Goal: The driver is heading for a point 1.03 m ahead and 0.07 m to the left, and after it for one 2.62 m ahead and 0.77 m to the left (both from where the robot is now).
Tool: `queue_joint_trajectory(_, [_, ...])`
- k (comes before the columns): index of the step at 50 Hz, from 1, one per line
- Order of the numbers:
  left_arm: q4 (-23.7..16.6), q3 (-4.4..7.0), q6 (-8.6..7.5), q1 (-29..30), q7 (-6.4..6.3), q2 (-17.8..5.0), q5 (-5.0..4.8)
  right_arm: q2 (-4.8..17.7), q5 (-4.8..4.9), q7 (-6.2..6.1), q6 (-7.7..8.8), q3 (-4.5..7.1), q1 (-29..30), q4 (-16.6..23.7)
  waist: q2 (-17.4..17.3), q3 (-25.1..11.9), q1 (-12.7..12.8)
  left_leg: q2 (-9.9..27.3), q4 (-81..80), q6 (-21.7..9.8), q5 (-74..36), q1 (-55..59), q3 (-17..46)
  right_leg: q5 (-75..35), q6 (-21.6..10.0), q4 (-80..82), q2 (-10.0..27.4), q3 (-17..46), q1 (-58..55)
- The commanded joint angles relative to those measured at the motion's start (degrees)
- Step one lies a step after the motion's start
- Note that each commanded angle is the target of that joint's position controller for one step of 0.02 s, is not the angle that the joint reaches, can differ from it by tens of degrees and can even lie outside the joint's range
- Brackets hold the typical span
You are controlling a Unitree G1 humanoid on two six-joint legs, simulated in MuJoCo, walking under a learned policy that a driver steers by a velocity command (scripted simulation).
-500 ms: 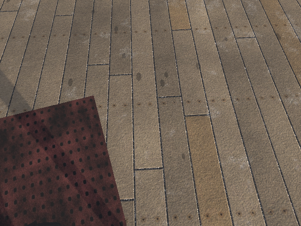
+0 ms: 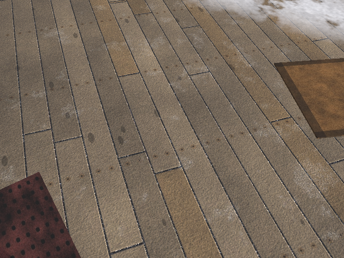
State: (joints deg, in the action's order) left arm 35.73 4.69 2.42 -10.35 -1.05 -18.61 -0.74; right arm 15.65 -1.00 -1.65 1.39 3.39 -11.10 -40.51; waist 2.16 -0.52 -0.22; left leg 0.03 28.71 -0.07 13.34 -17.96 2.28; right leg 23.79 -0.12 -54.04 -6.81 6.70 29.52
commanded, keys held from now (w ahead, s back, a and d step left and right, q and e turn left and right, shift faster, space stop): w+e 0.14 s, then w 0.44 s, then w+q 0.42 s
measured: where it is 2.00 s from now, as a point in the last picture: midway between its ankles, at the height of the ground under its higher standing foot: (176, 156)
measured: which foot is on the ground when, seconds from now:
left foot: down 0.00-0.34, up 0.36-0.82, down 0.84-1.00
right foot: up 0.00-0.32, down 0.34-0.86, up 0.88-1.00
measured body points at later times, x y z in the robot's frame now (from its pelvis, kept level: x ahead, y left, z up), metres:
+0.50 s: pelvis +0.14 -0.08 +0.01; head +0.16 -0.11 +0.46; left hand +0.30 +0.16 -0.09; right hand +0.20 -0.38 -0.11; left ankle +0.16 +0.07 -0.65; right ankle +0.10 -0.17 -0.74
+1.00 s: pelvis +0.43 -0.09 +0.00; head +0.47 -0.08 +0.45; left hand +0.56 +0.18 -0.11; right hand +0.55 -0.36 -0.11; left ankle +0.49 -0.02 -0.74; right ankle +0.36 -0.24 -0.65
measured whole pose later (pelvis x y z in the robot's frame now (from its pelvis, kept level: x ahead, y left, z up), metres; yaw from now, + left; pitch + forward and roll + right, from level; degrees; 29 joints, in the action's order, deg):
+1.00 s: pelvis +0.43 -0.09 +0.00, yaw -1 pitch +1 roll +1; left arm 40.5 1.9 -6.1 -14.1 -0.2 -16.5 0.2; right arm 16.7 0.4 2.0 3.4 3.4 -13.4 -40.5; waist 0.9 3.1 -0.6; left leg -7.1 25.3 -5.9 7.6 -19.0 1.3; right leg 20.2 0.5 -67.3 2.8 3.9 26.6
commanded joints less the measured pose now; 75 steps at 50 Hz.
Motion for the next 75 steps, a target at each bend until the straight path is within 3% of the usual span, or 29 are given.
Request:
queue_joint_trajectory(1, [-3.74, 2.12, -0.78, -0.08, 0.54, -5.85, 0.17, 8.00, 1.10, -1.13, 0.87, 2.15, 0.22, 3.96, -10.95, -0.24, -0.87, 15.48, -15.47, -8.56, 12.44, 12.82, 16.91, -3.56, 2.39, -12.23, 6.05, -0.95, 15.47])
queue_joint_trajectory(8, [-6.56, 0.19, -2.71, 6.45, 2.21, -1.21, -0.26, 10.47, 0.88, -0.29, 2.06, 3.19, -5.06, 2.16, -11.26, 1.03, -4.59, 15.31, -18.64, -9.22, 6.04, 12.88, 5.57, -10.10, 2.78, 2.95, 9.45, -5.67, 10.35])
queue_joint_trajectory(15, [-3.65, 0.30, -3.82, 0.60, 3.13, -1.93, -0.51, 12.06, 3.38, 2.31, 2.15, 3.45, -5.08, -0.81, -9.34, 1.98, 0.15, 15.79, -12.99, -8.58, 3.06, 3.77, 0.63, -11.36, -2.64, 24.67, 6.29, -11.30, -14.86])
queue_joint_trajectory(16, [-1.75, 1.44, -3.70, -5.27, 2.60, -3.90, -0.71, 10.21, 2.87, 2.42, 2.25, 2.65, -5.74, -1.42, -7.37, -0.58, 3.04, 13.93, -6.33, -7.04, -3.05, 0.53, -1.70, -10.99, -3.96, 26.28, 4.96, -11.14, -24.41])
queue_joint_trajectory(17, [-0.38, 2.67, -3.65, -13.13, 1.95, -7.15, -0.50, 6.49, 1.64, 2.54, 2.58, 1.21, -5.08, -0.96, -0.66, -5.62, 6.89, 9.75, 9.88, -3.36, -2.61, -5.83, -7.31, -10.15, -6.03, 28.72, 11.79, -1.48, -35.96])
queue_joint_trajectory(18, [-0.79, 3.84, -3.70, -16.57, 1.39, -15.35, 0.10, 2.57, 0.50, 2.66, 3.87, -0.31, -5.03, 3.35, 17.54, -9.68, 5.88, 1.61, 31.72, 1.15, 16.75, -26.52, -9.00, -4.67, -15.50, 35.01, 26.74, 26.33, -48.28])
queue_joint_trajectory(19, [-0.43, 3.09, -4.75, -17.58, 1.81, -11.87, 0.00, 7.96, 2.13, 2.29, 4.93, 1.09, -2.28, 3.14, 10.42, -9.85, 8.49, 2.07, 41.89, 1.14, 19.09, -33.10, -0.84, 2.08, -19.70, 39.49, 29.06, 33.78, -45.49])
queue_joint_trajectory(20, [-0.26, 1.81, -5.58, -15.12, 2.01, -8.73, 0.22, 10.09, 3.43, 2.46, 5.41, 1.79, -0.47, 3.66, 8.65, -4.71, 6.92, 4.77, 43.86, -0.49, 14.42, -35.71, 0.31, 2.86, -17.90, 39.58, 27.24, 27.74, -41.86])
queue_joint_trajectory(23, [-0.77, -0.13, -6.14, -7.23, 2.13, -3.49, 0.80, 8.26, 1.47, 2.62, 5.02, 1.62, -0.83, 2.18, 4.75, 1.53, 2.06, 8.43, 36.52, -0.82, 1.85, -28.91, 0.66, -10.22, -14.05, 42.46, 20.72, 13.78, -28.58])
queue_joint_trajectory(31, [3.80, 0.39, -6.97, -9.55, 0.69, -5.69, 0.44, 2.78, 1.78, 3.87, 3.96, -0.62, 8.05, 3.05, 2.11, 4.11, 2.98, 4.99, 11.27, 1.18, -18.78, -21.43, -2.71, -27.13, -11.28, 46.52, 16.84, -1.87, -23.65])
queue_joint_trajectory(37, [7.91, 0.94, -6.67, -13.19, 0.54, -6.69, 0.04, 3.75, 2.53, 5.94, 3.96, -0.70, 14.66, 6.14, 0.61, 6.27, 4.22, 2.53, 2.68, -3.49, -16.81, -21.19, -2.35, -32.11, -9.24, 44.06, 21.09, -6.08, -33.31])
queue_joint_trajectory(39, [7.90, 1.30, -6.04, -12.44, 0.07, -7.96, 0.34, 5.23, 2.14, 6.15, 3.80, 0.01, 12.19, 6.24, 2.29, 2.83, 2.29, -0.60, 2.92, -5.45, -11.45, -15.66, -4.90, -51.25, -7.66, 37.60, 21.04, -8.12, -36.51])
queue_joint_trajectory(41, [7.28, 1.32, -4.95, -11.15, -0.69, -8.76, 0.71, 8.95, 1.97, 5.52, 3.25, 2.18, 0.21, 3.57, 3.10, -5.37, -4.27, -5.11, 1.92, -8.24, -9.42, 0.73, -8.01, -68.37, -5.10, 19.86, 18.51, -11.63, -35.27])
queue_joint_trajectory(42, [6.09, 0.81, -5.02, -11.91, -1.29, -8.13, 1.43, 12.19, 2.05, 4.72, 2.84, 3.40, -8.52, 2.15, -0.10, -11.06, -7.79, 0.29, 3.26, -11.02, -11.49, 18.75, 0.87, -56.46, -3.08, 4.36, 17.02, -12.24, -22.18])
queue_joint_trajectory(43, [4.28, -1.84, -6.31, -19.56, -0.05, -0.27, 2.37, 17.76, 2.16, 4.64, 3.06, 4.56, -12.15, 1.97, -15.39, -19.42, -3.20, 16.29, -0.14, -23.33, 0.27, 41.33, 33.53, -9.28, 1.51, -20.27, 5.32, -9.88, 3.58])
queue_joint_trajectory(44, [4.74, -1.38, -8.38, -15.21, 0.79, -4.07, 1.18, 12.56, 2.65, 4.42, 2.88, 3.33, -13.32, 1.87, -12.01, -24.00, -6.31, 18.18, -9.37, -23.69, 6.37, 44.41, 46.11, 6.73, 1.08, -27.00, 3.24, 0.25, 10.50])
queue_joint_trajectory(45, [2.17, -0.62, -9.64, -8.75, 1.43, -6.74, -1.17, 11.31, 2.14, 3.96, 2.75, 2.86, -10.13, 2.26, -9.64, -14.61, -6.59, 16.66, -10.87, -20.30, 5.04, 37.97, 37.43, 3.17, 0.23, -27.22, 6.53, 1.20, 15.18])
queue_joint_trajectory(47, [0.72, -0.92, -10.67, -3.54, 0.87, -5.82, 0.26, 9.41, 1.77, 3.52, 2.75, 2.27, -3.67, 3.63, -0.59, -4.45, -2.65, 12.22, -12.44, -17.57, -6.49, 20.33, 26.08, -3.00, -0.14, -17.53, 10.67, -0.47, 12.04])
queue_joint_trajectory(48, [0.57, -0.53, -10.21, -4.23, 0.63, -6.05, 0.99, 8.37, 1.08, 3.30, 2.88, 1.85, -2.00, 4.37, -1.92, -3.22, -0.48, 10.59, -13.79, -17.30, -11.02, 14.52, 22.97, -4.56, 0.18, -14.65, 12.02, -0.33, 8.04])
queue_joint_trajectory(51, [0.82, -0.84, -8.35, -6.32, 0.35, -4.18, 1.82, 8.21, 1.41, 2.73, 2.99, 1.91, -0.77, 4.54, -4.60, -1.51, 1.87, 8.51, -16.45, -18.01, -15.64, 5.33, 18.50, -5.78, 2.59, -7.95, 12.71, -1.92, 4.23])
queue_joint_trajectory(56, [-1.81, -2.18, -8.26, 4.69, 0.42, -0.97, 1.78, 10.40, 2.19, 1.31, 2.30, 2.61, -3.96, 3.04, -5.61, 0.87, -1.99, 3.65, -15.78, -13.94, -11.08, -1.63, 12.45, -24.31, 4.74, 13.49, 9.68, -3.56, -0.29])
queue_joint_trajectory(61, [-3.15, -1.19, -9.31, 10.14, 1.55, -3.53, 0.27, 10.33, 2.80, 0.89, 1.19, 2.70, -8.32, 1.58, -7.21, -0.01, -3.71, 5.82, -10.05, -11.91, -3.16, 4.52, 19.59, -25.57, 3.99, 24.13, 6.99, -1.24, -4.48])
queue_joint_trajectory(64, [-1.71, 0.29, -9.98, 4.15, 1.66, -5.46, 0.02, 9.02, 2.36, 0.89, 0.76, 2.49, -7.25, 2.06, -9.13, -1.37, 0.41, 5.55, -2.95, -9.52, -3.55, 6.21, 22.65, -19.99, 0.68, 28.14, 6.98, -2.03, -13.10])
queue_joint_trajectory(65, [-1.01, 1.11, -10.24, -1.34, 1.25, -7.19, 0.69, 6.37, 2.06, 1.09, 0.95, 1.59, -7.51, 2.49, -7.68, -5.42, 3.15, 2.86, 5.29, -7.56, -3.26, 3.49, 20.14, -18.25, -1.89, 28.55, 10.69, 0.36, -22.89])
queue_joint_trajectory(66, [-0.32, 1.90, -10.11, -9.52, 0.74, -10.33, 1.17, 2.08, 0.95, 1.25, 1.16, 0.18, -9.70, 3.24, 1.74, -13.22, 5.23, -1.94, 22.71, -4.94, 10.91, -4.01, 13.24, -14.79, -5.48, 28.62, 21.82, 11.58, -37.09])
queue_joint_trajectory(67, [2.04, 2.79, -9.21, -12.84, 1.34, -13.78, 1.58, 2.54, 3.31, 1.23, 1.66, -0.08, -15.27, 5.53, 20.53, -16.19, 2.16, -5.76, 38.43, -2.59, 22.27, -23.13, 7.44, 3.24, -14.03, 35.53, 32.04, 39.29, -47.63])
queue_joint_trajectory(68, [0.63, 1.69, -9.08, -10.04, 1.63, -8.08, 0.83, 8.58, 3.71, 0.86, 1.49, 1.17, -13.62, 3.74, 10.57, -10.01, 3.63, -1.42, 44.64, -1.41, 17.69, -28.04, 8.83, 11.87, -12.64, 38.05, 30.42, 38.36, -43.26])
queue_joint_trajectory(70, [0.28, 0.37, -8.54, -5.78, 1.36, -4.30, 1.25, 9.48, 2.47, 0.90, 0.85, 1.83, -5.70, 4.78, 1.91, -1.70, 3.85, 1.85, 44.78, -0.42, 8.26, -26.64, 6.39, -1.72, -9.26, 38.49, 25.11, 20.83, -32.37])
queue_joint_trajectory(75, [3.02, 0.18, -9.01, -4.03, 1.07, -3.10, 1.06, 5.11, 2.56, 1.96, -0.18, 1.56, -3.25, 6.49, 4.06, 1.89, 1.65, 5.47, 37.50, 0.72, 1.81, -23.34, 3.83, -18.40, -9.66, 43.59, 20.82, 4.04, -24.24])
Keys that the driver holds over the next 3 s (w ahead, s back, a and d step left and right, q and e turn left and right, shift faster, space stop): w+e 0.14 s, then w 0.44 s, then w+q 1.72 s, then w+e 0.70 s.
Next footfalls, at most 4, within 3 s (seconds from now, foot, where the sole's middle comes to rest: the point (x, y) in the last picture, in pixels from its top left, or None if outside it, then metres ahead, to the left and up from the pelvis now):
0.34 right None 0.14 -0.18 -0.77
0.84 left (177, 249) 0.53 -0.03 -0.77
1.30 right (224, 191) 0.78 -0.23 -0.77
1.82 left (146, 156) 0.96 0.11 -0.77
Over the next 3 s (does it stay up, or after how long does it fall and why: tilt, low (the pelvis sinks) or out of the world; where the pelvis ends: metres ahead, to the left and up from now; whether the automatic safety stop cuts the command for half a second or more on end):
stays up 1.33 0.36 0.01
